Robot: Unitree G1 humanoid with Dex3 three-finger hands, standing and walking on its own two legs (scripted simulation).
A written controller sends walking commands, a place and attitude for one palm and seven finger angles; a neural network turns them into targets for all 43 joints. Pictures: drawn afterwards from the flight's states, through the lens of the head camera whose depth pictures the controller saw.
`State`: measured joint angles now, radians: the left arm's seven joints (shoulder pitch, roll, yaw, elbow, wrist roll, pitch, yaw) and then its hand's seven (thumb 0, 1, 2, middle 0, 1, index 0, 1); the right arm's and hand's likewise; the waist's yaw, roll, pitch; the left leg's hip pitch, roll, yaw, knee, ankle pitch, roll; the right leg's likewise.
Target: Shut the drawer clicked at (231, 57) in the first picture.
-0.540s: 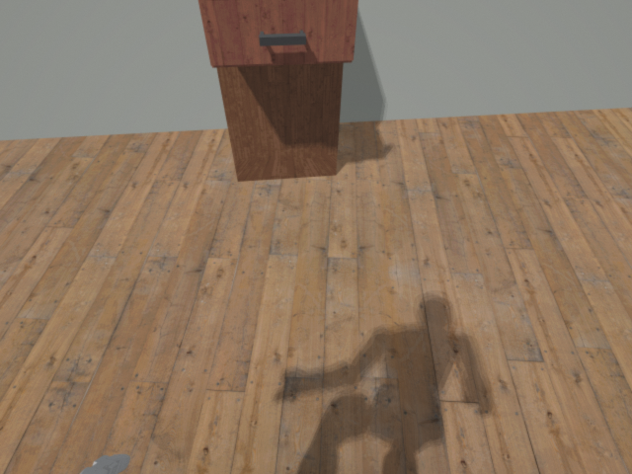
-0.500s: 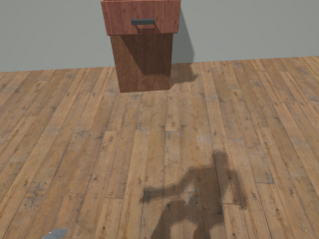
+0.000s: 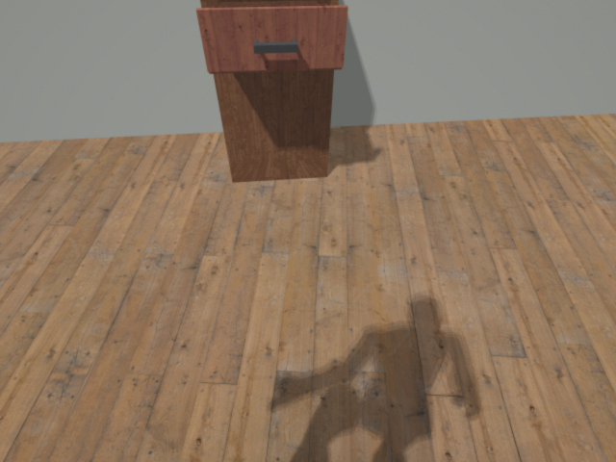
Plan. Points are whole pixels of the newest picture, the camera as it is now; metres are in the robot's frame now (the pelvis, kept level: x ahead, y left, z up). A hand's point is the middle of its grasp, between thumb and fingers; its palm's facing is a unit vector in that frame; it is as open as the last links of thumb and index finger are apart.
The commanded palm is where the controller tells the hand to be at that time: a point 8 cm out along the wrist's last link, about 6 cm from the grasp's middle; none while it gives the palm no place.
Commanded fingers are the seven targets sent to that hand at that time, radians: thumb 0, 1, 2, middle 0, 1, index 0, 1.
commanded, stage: stand and wait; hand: left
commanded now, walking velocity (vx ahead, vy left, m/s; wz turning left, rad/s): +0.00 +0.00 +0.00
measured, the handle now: (275, 44) +1.22 +0.18 +0.02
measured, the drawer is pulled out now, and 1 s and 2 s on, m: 0.30 0.30 0.30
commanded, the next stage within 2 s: look at it before walking up in 0.54 s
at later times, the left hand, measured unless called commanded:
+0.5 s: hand out of the picture +0.06 +0.24 -0.15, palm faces -0.04 -0.94 -0.33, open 7.4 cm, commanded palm none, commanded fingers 0.00 0.90 0.90 -0.20 -0.30 -0.20 -0.30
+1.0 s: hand out of the picture +0.06 +0.24 -0.15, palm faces -0.04 -0.94 -0.33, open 7.4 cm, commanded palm none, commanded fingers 0.00 0.90 0.90 -0.20 -0.30 -0.20 -0.30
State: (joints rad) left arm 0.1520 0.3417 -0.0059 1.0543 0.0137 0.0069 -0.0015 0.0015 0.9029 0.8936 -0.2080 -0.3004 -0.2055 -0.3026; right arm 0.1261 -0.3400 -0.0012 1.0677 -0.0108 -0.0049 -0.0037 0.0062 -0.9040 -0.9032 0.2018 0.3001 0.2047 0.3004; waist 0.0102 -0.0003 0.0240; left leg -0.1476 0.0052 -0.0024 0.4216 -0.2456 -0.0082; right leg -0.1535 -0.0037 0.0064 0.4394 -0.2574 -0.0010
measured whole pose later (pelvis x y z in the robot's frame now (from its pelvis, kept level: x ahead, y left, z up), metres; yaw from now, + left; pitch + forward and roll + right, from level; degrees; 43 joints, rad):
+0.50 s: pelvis -0.02 -0.01 +0.00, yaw -1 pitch -2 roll +0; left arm 0.14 0.33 -0.01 1.08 0.02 0.00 -0.01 0.00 0.90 0.89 -0.21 -0.30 -0.21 -0.30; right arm 0.14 -0.34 0.00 1.11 -0.01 -0.01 0.00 0.01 -0.90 -0.90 0.20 0.30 0.20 0.30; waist 0.00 0.00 0.02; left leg -0.15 0.02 0.00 0.39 -0.20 -0.02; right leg -0.16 0.01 0.01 0.40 -0.21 -0.01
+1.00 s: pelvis -0.01 +0.00 +0.00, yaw -1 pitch -2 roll +0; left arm 0.14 0.34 -0.01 1.08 0.02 0.00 0.00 0.00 0.90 0.89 -0.21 -0.30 -0.21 -0.30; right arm 0.13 -0.33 0.00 1.11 -0.01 -0.01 0.00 0.01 -0.90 -0.90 0.20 0.30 0.20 0.30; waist 0.01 0.00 0.02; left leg -0.14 0.01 0.01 0.37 -0.20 -0.01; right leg -0.15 0.01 0.02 0.38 -0.20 0.00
